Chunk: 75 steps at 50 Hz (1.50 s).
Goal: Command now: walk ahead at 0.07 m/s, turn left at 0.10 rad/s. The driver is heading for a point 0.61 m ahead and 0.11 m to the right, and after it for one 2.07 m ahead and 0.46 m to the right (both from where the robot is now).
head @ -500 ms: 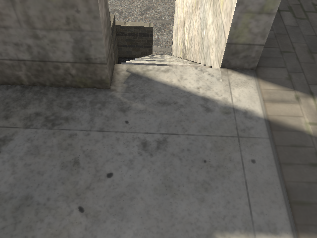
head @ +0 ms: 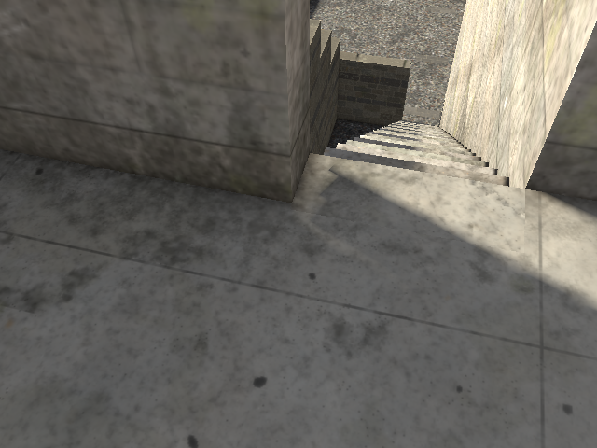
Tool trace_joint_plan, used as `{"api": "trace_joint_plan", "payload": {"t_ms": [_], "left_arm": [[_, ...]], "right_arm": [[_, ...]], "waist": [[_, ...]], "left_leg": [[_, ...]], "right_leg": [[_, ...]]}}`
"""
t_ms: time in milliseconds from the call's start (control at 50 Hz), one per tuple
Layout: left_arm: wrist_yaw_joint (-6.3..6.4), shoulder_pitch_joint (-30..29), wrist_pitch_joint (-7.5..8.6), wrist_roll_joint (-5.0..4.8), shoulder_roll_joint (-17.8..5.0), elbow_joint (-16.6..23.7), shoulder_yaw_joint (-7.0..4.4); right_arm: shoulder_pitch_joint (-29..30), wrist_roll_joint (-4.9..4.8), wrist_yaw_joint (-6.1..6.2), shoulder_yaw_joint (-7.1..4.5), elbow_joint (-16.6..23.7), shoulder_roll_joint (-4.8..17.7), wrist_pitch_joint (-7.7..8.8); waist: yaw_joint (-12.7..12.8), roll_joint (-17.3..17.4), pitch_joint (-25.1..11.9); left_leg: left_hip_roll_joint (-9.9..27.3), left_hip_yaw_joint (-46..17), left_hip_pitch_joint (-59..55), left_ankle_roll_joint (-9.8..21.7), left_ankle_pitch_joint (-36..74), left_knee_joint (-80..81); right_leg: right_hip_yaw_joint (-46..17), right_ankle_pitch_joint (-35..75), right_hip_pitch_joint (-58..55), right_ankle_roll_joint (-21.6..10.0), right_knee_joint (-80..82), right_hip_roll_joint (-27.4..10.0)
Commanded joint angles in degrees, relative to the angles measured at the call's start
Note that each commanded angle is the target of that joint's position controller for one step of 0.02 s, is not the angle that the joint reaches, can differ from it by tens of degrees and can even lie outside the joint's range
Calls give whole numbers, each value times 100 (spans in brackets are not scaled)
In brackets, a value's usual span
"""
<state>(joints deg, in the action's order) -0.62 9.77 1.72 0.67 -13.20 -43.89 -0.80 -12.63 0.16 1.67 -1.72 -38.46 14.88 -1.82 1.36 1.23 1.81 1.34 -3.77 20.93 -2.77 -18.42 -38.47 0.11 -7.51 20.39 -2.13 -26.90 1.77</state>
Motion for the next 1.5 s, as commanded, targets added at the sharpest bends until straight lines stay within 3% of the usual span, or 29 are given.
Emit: {"api": "trace_joint_plan", "payload": {"t_ms": [20,60,80,120,240,380,420,440,460,480,500,560,680,800,820,840,860,880,900,940,1120,1200,1280,1300,1320,1340,1360,1420,1500], "left_arm": [[22,-261,30,-51,-682,332,-128],[-15,118,81,56,-546,274,-86],[2,22,83,52,-498,229,-88],[51,-79,51,32,-535,145,-119],[63,-178,31,-66,-712,95,-200],[-40,20,-157,-93,-650,357,-333],[-80,139,-199,-101,-645,413,-368],[-73,163,-201,-88,-850,453,-436],[-24,234,-212,-68,-1260,483,-562],[-29,692,-180,14,-1450,496,-592],[-27,837,-67,107,-1400,521,-523],[95,-27,-49,-120,-1227,786,-477],[274,-25,-306,-116,-1181,869,-528],[269,-184,-418,-252,-1275,969,-606],[279,-236,-419,-286,-1194,978,-587],[282,-265,-390,-271,-953,1011,-525],[262,-122,-315,-245,-424,1058,-397],[239,-575,-151,-211,-838,1346,-519],[220,-434,-74,-195,-1088,1212,-580],[167,184,-58,-98,-1027,744,-584],[-3,-910,190,-161,-458,987,-327],[-119,-1092,268,-239,-518,1050,-310],[-111,74,377,-270,-933,753,-506],[-36,964,387,-221,-1232,577,-628],[27,1773,341,-50,-1906,486,-764],[1,1994,347,6,-1649,383,-706],[-21,1625,368,-40,-1231,381,-561],[-44,591,401,-44,-620,411,-368],[30,244,507,34,-726,292,-426]], "right_arm": [[-475,97,-10,-139,223,398,7],[-239,162,28,-236,386,937,17],[-223,151,-9,-205,275,683,55],[-96,194,-46,-108,264,352,162],[-393,67,61,-245,293,658,279],[-209,-14,251,-415,515,824,168],[2,-60,269,-433,565,828,184],[-143,-37,271,-455,561,819,189],[-172,33,271,-437,665,657,179],[313,56,289,-384,818,543,155],[283,21,274,-345,838,436,160],[46,30,270,-411,583,633,131],[191,-38,157,-304,550,351,220],[-248,-131,-44,-402,392,543,374],[-488,-113,-48,-428,279,532,405],[-910,-43,-26,-489,169,731,441],[-1082,91,-22,-526,191,1081,450],[-781,319,-112,-626,244,1457,550],[-340,224,-63,-554,328,1136,640],[-187,26,-11,-411,281,701,687],[-1197,-63,-51,-399,-217,905,681],[-1396,-160,-113,-415,-380,1071,633],[-1173,-207,-124,-376,-416,1057,526],[-1068,-142,-140,-267,-354,762,549],[-1274,-32,-142,-70,-78,106,644],[-1380,-234,-91,-147,-126,364,745],[-1022,-357,-94,-287,-97,835,756],[-625,-205,-129,-318,-131,682,596],[-748,-127,-149,-303,-136,390,414]], "waist": [[-306,-815,-692],[58,171,-400],[14,583,-338],[5,580,-16],[-181,206,-92],[-92,755,-446],[12,566,-414],[-71,51,-393],[-199,-1154,-384],[234,-1852,-498],[255,-1481,-922],[-103,-411,-797],[-30,-856,-822],[-278,-1259,-697],[-451,-1145,-568],[-598,-645,-623],[-471,703,-769],[-376,1250,-2],[-132,976,324],[19,693,102],[-645,799,299],[-739,841,398],[57,662,-68],[502,283,-765],[608,-1361,-1728],[645,-1695,-1944],[554,-1227,-1147],[66,-942,-127],[-308,-659,39]], "left_leg": [[-88,189,-1356,282,808,1131],[626,-582,-1183,713,661,1300],[531,-572,-328,789,-572,1592],[315,-450,168,570,-966,1758],[263,-199,-584,529,415,1206],[1511,-908,-805,1272,2022,1208],[1422,-624,-490,1106,1893,916],[1030,-174,-240,805,1367,467],[163,755,276,272,550,-654],[-558,610,1330,-5,-1503,-1996],[-450,-200,1657,40,-2097,-3009],[-150,-349,1660,2,-1019,-3158],[-367,-85,761,-134,-493,-1180],[-580,182,-759,241,-106,859],[-503,235,-1337,389,175,1450],[249,-334,-2132,628,-182,1819],[1618,-2047,-2441,1076,-1646,2376],[2184,-3622,-1439,1702,-2818,3011],[2018,-3276,-1277,1656,-2769,3086],[1398,-2163,-1523,1228,-1772,3012],[1079,-630,-1538,1275,268,3207],[1231,-590,-1344,1348,373,3011],[1169,-697,-1037,1126,1476,1938],[752,-287,-397,859,1512,541],[-28,331,1629,413,-371,-1779],[-215,-351,2341,351,-1402,-3006],[105,-538,2652,432,-985,-3429],[557,-354,2265,441,302,-2949],[368,-190,1834,215,820,-2663]], "right_leg": [[-1086,-899,141,-641,809,-1049],[-531,-1783,492,-14,409,-409],[-168,-1279,-190,173,184,-224],[-179,-804,-540,199,2,-249],[-331,-155,54,10,-290,-226],[-97,-937,517,15,-1703,-153],[-97,-686,198,-155,-1428,-203],[-453,513,-88,-301,-965,-330],[-1724,1187,-319,-744,-121,-862],[-3365,1542,-1097,-1531,710,-1639],[-3801,1420,-1540,-1726,823,-1950],[-2767,1027,-1159,-1167,603,-1505],[-2455,5,-887,-964,795,-941],[-3005,-2707,20,-783,1151,-680],[-2877,-3027,487,-586,1036,-444],[-2377,-3156,1265,-255,118,-119],[-1125,-2764,2073,34,-1771,685],[-1283,-2219,2924,14,-2540,381],[-1441,-1622,2955,13,-3025,188],[-1129,-893,2692,181,-3469,135],[-27,350,2046,451,-1765,-414],[159,-87,1106,313,-778,-290],[162,-146,-956,-66,227,-80],[-380,-144,-2403,-265,234,-626],[-2466,-355,-4484,-881,265,-2269],[-3903,-1481,-4116,-1353,973,-2714],[-3203,-1829,-3466,-1178,1130,-2505],[-1424,-741,-1931,-745,1615,-1718],[-71,2883,-1300,-746,1565,-1556]]}}
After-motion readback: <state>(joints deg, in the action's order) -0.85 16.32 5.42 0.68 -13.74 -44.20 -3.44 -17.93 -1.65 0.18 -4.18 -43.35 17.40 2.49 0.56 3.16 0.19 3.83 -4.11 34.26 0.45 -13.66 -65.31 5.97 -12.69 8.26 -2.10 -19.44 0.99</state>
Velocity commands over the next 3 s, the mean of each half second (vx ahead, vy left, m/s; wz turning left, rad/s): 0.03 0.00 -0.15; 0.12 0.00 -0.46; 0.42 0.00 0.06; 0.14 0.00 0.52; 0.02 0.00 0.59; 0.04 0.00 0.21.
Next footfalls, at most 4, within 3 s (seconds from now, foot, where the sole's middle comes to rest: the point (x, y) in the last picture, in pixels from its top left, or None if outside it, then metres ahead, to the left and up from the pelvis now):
0.04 left None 0.06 0.14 -0.77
0.84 left None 0.10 0.12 -0.77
1.30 right None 0.17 -0.21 -0.77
1.76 left None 0.47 -0.08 -0.77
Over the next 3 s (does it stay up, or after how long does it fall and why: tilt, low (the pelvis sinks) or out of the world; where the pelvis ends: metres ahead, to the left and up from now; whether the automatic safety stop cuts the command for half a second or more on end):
stays up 0.35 -0.14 0.01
